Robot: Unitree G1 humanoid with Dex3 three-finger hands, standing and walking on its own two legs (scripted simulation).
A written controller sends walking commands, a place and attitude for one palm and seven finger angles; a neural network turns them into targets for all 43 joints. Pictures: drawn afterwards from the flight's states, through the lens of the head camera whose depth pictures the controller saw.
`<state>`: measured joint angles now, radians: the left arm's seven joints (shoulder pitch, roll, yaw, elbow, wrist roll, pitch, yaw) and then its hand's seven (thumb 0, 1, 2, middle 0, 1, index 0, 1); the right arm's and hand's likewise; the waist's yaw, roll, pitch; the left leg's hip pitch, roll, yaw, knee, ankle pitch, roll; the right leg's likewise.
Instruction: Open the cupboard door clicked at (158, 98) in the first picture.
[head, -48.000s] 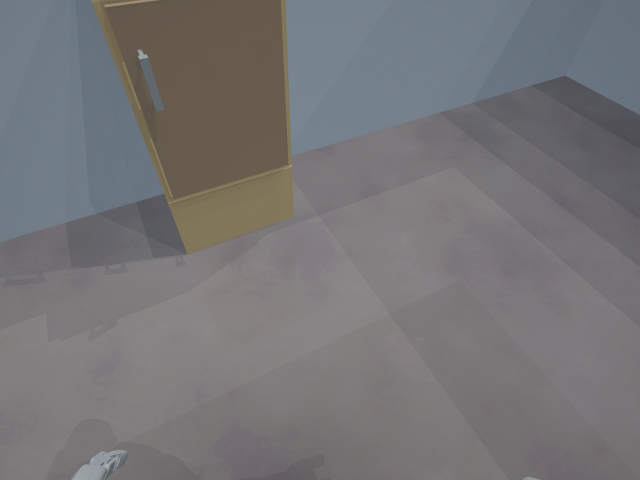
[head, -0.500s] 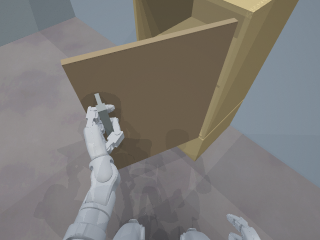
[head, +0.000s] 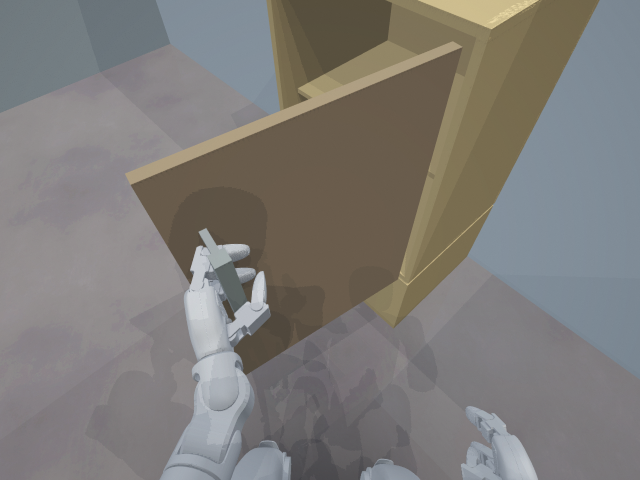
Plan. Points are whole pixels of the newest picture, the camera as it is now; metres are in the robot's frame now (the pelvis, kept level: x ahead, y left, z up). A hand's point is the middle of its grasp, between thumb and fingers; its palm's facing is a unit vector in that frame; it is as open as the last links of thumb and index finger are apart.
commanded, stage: open thumb and fingers to let go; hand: left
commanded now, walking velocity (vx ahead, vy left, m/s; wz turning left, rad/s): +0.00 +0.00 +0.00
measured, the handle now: (225, 276) +0.36 +0.14 +0.04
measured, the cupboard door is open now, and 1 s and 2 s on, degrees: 81 84 83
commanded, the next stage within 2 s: slide the hand sideways off the handle in 0.60 s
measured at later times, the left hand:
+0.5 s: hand (254, 303) +0.32 +0.10 +0.04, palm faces +0.30 -0.95 -0.01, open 14.5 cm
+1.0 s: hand (250, 339) +0.27 +0.10 +0.04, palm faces -0.22 -0.97 +0.02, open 16.1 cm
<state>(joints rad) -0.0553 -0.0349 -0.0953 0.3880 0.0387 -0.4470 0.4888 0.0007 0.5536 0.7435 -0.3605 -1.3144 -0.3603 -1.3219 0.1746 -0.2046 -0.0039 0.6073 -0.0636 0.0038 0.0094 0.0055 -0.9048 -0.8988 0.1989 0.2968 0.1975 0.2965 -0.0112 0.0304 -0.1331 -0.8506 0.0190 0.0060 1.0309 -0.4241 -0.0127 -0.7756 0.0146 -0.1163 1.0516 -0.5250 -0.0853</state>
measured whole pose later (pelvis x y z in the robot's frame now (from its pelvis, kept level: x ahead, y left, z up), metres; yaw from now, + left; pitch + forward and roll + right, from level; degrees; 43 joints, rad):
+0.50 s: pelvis +0.01 +0.01 +0.00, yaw +0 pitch +15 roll +0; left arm 0.02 -0.06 -0.14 0.31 0.05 -0.42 0.47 -0.01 -0.47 0.32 -0.28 -0.92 -0.27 -0.93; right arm 0.21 -0.20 0.00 0.58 -0.07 0.01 0.02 0.01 -0.90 -0.90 0.20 0.30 0.20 0.30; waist 0.00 0.03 -0.15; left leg -0.85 0.01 0.02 1.04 -0.45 0.01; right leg -0.77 0.01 -0.10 1.05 -0.54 -0.07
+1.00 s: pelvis -0.01 +0.04 +0.00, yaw -1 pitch +12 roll -2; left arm 0.02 0.10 -0.19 0.27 -0.13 -0.38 -0.06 -0.01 -0.50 0.30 -0.19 -0.35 -0.17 -0.37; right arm 0.22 -0.24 0.03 0.54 0.01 -0.04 -0.02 0.01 -0.90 -0.90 0.20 0.30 0.20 0.30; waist -0.01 0.06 -0.11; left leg -0.84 0.00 0.03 1.06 -0.43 0.04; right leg -0.75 0.00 -0.10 1.05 -0.51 -0.03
